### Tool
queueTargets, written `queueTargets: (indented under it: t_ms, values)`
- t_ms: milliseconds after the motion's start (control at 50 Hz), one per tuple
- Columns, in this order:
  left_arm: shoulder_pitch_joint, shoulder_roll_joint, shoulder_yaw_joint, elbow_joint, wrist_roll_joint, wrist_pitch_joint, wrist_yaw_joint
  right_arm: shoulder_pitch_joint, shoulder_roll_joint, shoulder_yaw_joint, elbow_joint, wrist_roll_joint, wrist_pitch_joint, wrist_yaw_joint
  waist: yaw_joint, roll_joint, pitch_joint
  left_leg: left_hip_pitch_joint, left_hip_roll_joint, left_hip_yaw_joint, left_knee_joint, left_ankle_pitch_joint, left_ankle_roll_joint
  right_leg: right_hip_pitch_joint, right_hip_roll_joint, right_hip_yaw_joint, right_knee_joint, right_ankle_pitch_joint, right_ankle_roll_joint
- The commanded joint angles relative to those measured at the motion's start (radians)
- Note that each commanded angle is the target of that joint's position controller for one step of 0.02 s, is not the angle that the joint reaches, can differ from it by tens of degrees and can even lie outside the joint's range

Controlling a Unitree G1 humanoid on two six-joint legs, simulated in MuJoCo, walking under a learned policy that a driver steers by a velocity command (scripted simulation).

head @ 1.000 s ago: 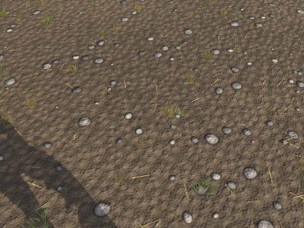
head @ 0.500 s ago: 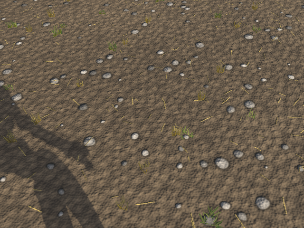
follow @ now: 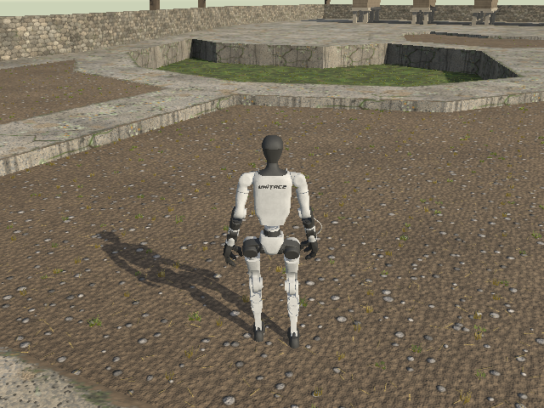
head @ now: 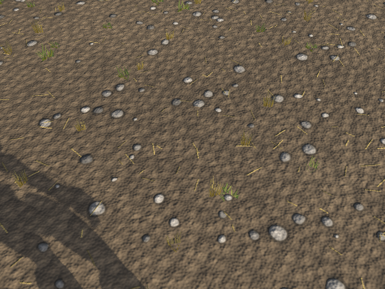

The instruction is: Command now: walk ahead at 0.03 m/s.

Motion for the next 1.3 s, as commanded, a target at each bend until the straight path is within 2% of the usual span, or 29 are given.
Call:
queueTargets:
  t_ms: [20,40,80,160,260,320,360,400,440,500,520,540,560,580,600,620,680,800,920,980,1000,1020,1040,1060,1080,1100,1120,1180,1300]
  values:
    - [0.156,0.077,0.013,0.013,0.017,0.007,-0.002,-0.022,-0.11,-0.019,-0.037,0.009,-0.002,-0.008,0.041,0.059,0.043,-0.171,0.178,-0.22,-0.215,-0.471,0.009,0.168,-0.04,0.026,-0.174,0.023,-0.057]
    - [0.128,0.144,0.03,0.03,0.0,-0.001,-0.004,0.014,-0.107,-0.027,-0.038,0.014,0.003,-0.014,-0.013,-0.087,0.079,-0.063,0.103,-0.124,-0.172,-0.36,-0.014,-0.004,-0.031,0.036,-0.208,-0.169,-0.082]
    - [0.081,0.082,0.019,0.029,0.0,-0.029,-0.006,0.019,-0.104,-0.027,-0.028,0.002,0.005,-0.023,-0.022,-0.116,0.068,0.102,0.093,-0.104,-0.08,-0.204,-0.017,-0.112,-0.028,0.046,-0.287,-0.232,-0.062]
    - [0.085,0.067,0.022,0.034,-0.012,-0.057,-0.008,0.046,-0.091,-0.026,0.003,-0.001,0.007,-0.023,-0.016,-0.02,0.028,0.109,0.103,-0.108,-0.065,-0.12,0.011,-0.025,-0.008,0.018,-0.236,-0.049,-0.035]
    - [0.126,0.066,0.021,0.049,-0.012,-0.055,-0.01,0.041,-0.085,-0.025,0.019,0.007,0.004,-0.016,0.0,0.012,-0.017,0.136,0.104,-0.102,-0.03,0.044,0.012,0.044,0.0,0.001,-0.194,0.104,-0.042]
    - [0.157,0.096,0.033,0.057,-0.026,-0.047,-0.008,0.067,-0.097,-0.033,0.04,0.021,0.01,-0.018,0.005,-0.006,0.012,0.075,0.06,-0.066,0.022,-0.363,0.03,0.022,0.003,0.018,-0.206,-0.244,-0.095]
    - [0.192,0.108,0.039,0.05,-0.038,-0.062,-0.008,0.033,-0.088,-0.032,0.025,0.028,-0.01,-0.014,0.028,-0.024,0.099,-0.068,0.063,-0.077,0.071,-0.463,0.038,0.033,-0.067,0.126,-0.262,-0.393,-0.157]
    - [0.245,0.157,0.056,0.061,-0.045,-0.087,-0.013,-0.019,-0.054,-0.026,-0.003,0.034,-0.046,0.0,0.043,-0.125,0.133,-0.214,0.052,-0.021,0.219,-0.301,0.032,0.152,-0.225,0.342,-0.361,-0.38,-0.239]
    - [0.228,0.151,0.059,0.054,-0.039,-0.103,-0.019,-0.046,-0.062,-0.028,-0.02,0.034,-0.07,0.014,0.03,-0.125,0.137,-0.271,0.089,-0.042,0.265,-0.276,0.047,0.213,-0.298,0.402,-0.347,-0.157,-0.265]
    - [0.123,0.145,0.057,0.016,-0.048,-0.096,-0.034,0.092,-0.075,-0.043,0.033,0.046,-0.076,0.023,-0.063,-0.091,0.085,0.055,0.062,-0.002,0.066,-0.207,0.058,0.073,-0.194,0.209,-0.269,-0.01,-0.179]
    - [0.07,0.146,0.056,-0.007,-0.045,-0.095,-0.036,0.205,-0.109,-0.063,0.077,0.041,-0.07,0.02,-0.113,-0.06,0.049,0.259,0.059,-0.037,0.041,-0.15,0.062,-0.051,-0.12,0.118,-0.17,0.108,-0.136]
    - [0.022,0.101,0.044,-0.041,-0.044,-0.102,-0.037,0.351,-0.198,-0.093,0.11,0.038,-0.067,0.012,-0.165,0.141,0.019,0.437,0.222,-0.321,-0.107,-0.232,0.135,-0.236,0.014,-0.048,0.16,0.179,-0.061]
    - [0.029,0.039,0.028,-0.068,-0.037,-0.122,-0.036,0.459,-0.26,-0.102,0.126,0.032,-0.07,0.021,-0.181,0.354,-0.044,0.587,0.431,-0.724,-0.257,-0.194,0.257,-0.44,0.109,-0.053,0.477,-0.161,-0.027]
    - [0.013,0.083,0.04,-0.071,-0.049,-0.134,-0.041,0.38,-0.171,-0.069,0.109,0.015,-0.079,0.02,-0.123,0.207,-0.004,0.555,0.462,-0.728,-0.239,-0.157,0.249,-0.533,0.051,0.048,0.645,-0.213,-0.054]
    - [0.016,0.094,0.042,-0.068,-0.061,-0.14,-0.051,0.299,-0.121,-0.053,0.082,0.013,-0.085,0.023,-0.082,0.132,0.03,0.506,0.427,-0.599,-0.229,-0.092,0.209,-0.552,0.006,0.065,0.682,-0.123,-0.082]
    - [0.015,0.09,0.044,-0.062,-0.057,-0.141,-0.052,0.245,-0.115,-0.046,0.062,0.012,-0.087,0.028,-0.055,0.075,0.033,0.467,0.386,-0.488,-0.24,-0.039,0.175,-0.539,-0.032,0.051,0.653,-0.028,-0.096]
    - [-0.006,0.085,0.059,-0.065,-0.043,-0.126,-0.056,0.247,-0.084,-0.027,0.062,0.007,-0.07,0.028,-0.027,0.085,0.035,0.391,0.297,-0.278,-0.266,0.201,0.117,-0.46,-0.072,-0.001,0.53,0.096,-0.085]
    - [-0.261,0.041,0.033,-0.169,-0.034,-0.111,-0.064,0.283,-0.144,-0.03,0.057,0.001,-0.056,-0.005,-0.059,0.082,0.105,0.27,0.252,-0.159,-0.344,0.253,0.113,-0.42,-0.034,-0.065,0.146,0.309,-0.033]
    - [-0.406,0.071,0.023,-0.235,-0.046,-0.119,-0.094,0.353,-0.151,-0.042,0.086,0.02,-0.054,-0.007,-0.069,0.095,0.138,0.395,0.308,-0.128,-0.331,0.283,0.106,-0.368,0.002,-0.069,-0.061,0.358,-0.078]
    - [-0.304,0.135,0.049,-0.225,-0.044,-0.125,-0.1,0.317,-0.187,-0.058,0.074,0.013,-0.042,-0.008,0.014,0.14,0.022,0.485,0.323,-0.105,-0.153,0.712,0.077,-0.18,0.067,-0.103,-0.069,0.262,-0.128]
    - [-0.162,0.174,0.07,-0.186,-0.044,-0.123,-0.094,0.297,-0.189,-0.058,0.068,0.008,-0.034,-0.006,0.09,0.154,-0.066,0.465,0.296,-0.08,0.014,0.847,0.058,0.0,0.1,-0.124,-0.073,0.249,-0.154]
    - [0.026,0.219,0.091,-0.135,-0.041,-0.118,-0.084,0.27,-0.177,-0.051,0.05,0.002,-0.031,-0.003,0.174,0.148,-0.175,0.296,0.258,-0.066,0.251,0.753,0.028,0.296,0.041,-0.056,-0.051,0.259,-0.196]
    - [0.193,0.314,0.113,-0.105,-0.01,-0.113,-0.076,0.37,-0.067,-0.021,0.032,-0.005,-0.043,0.009,0.147,-0.065,-0.364,-0.089,0.114,-0.042,0.668,0.263,-0.028,0.713,-0.24,0.364,-0.061,0.134,-0.34]
    - [0.203,0.26,0.092,-0.09,-0.011,-0.109,-0.079,0.4,-0.029,-0.005,0.054,0.019,-0.071,0.021,0.125,-0.194,-0.475,-0.276,0.001,-0.169,0.912,-0.417,-0.038,0.805,-0.367,0.755,-0.271,-0.015,-0.415]
    - [0.104,0.199,0.072,-0.1,-0.026,-0.112,-0.083,0.293,-0.127,-0.032,0.02,0.046,-0.093,0.023,0.119,-0.139,-0.301,-0.379,0.072,-0.212,0.981,-0.386,-0.01,0.66,-0.315,0.649,-0.315,-0.078,-0.346]
    - [-0.001,0.155,0.058,-0.125,-0.027,-0.115,-0.084,0.196,-0.159,-0.039,-0.012,0.06,-0.102,0.019,0.088,-0.072,-0.165,-0.384,0.129,-0.174,0.951,-0.293,0.003,0.471,-0.278,0.479,-0.344,-0.025,-0.302]
    - [-0.074,0.127,0.046,-0.132,-0.019,-0.123,-0.091,0.157,-0.152,-0.044,-0.02,0.051,-0.098,0.009,0.044,0.011,-0.081,-0.335,0.174,-0.151,0.88,-0.216,0.002,0.292,-0.239,0.359,-0.384,0.079,-0.278]
    - [-0.099,0.098,0.036,-0.112,-0.008,-0.134,-0.102,0.224,-0.089,-0.052,-0.005,0.028,-0.055,-0.007,-0.036,-0.031,-0.034,-0.187,0.231,-0.148,0.747,-0.152,-0.004,0.07,-0.16,0.191,-0.46,0.152,-0.255]
    - [0.026,0.17,0.048,-0.071,-0.01,-0.128,-0.061,0.008,-0.109,-0.065,-0.084,0.009,-0.046,-0.009,-0.002,-0.018,0.038,-0.36,0.247,-0.125,0.43,0.122,-0.056,0.101,-0.143,0.099,-0.513,0.226,-0.252]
